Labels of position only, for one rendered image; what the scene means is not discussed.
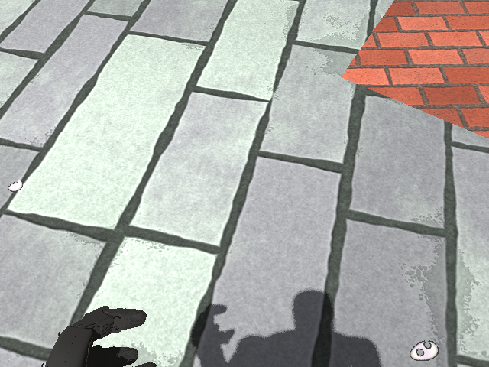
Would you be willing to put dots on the left robot hand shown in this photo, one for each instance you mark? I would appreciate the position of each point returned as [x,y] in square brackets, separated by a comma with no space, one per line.
[73,347]

